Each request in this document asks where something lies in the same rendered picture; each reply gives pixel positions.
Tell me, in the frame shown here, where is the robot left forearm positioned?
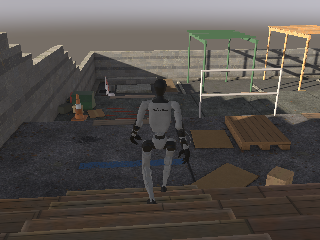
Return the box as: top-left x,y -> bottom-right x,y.
131,120 -> 141,137

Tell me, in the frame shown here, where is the left robot thigh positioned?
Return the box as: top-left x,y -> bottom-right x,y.
142,140 -> 153,177

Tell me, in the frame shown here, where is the robot torso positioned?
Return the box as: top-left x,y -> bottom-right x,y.
148,99 -> 172,150

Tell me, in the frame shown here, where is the right robot hand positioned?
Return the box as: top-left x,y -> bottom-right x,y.
178,148 -> 191,165

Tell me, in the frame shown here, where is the left robot hand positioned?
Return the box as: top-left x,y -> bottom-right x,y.
130,135 -> 142,145

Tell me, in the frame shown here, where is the robot right forearm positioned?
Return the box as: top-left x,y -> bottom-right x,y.
178,122 -> 189,150

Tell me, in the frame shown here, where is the robot right upper arm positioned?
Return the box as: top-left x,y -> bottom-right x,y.
171,101 -> 183,130

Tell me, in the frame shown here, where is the robot left upper arm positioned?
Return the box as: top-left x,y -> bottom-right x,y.
135,100 -> 150,127

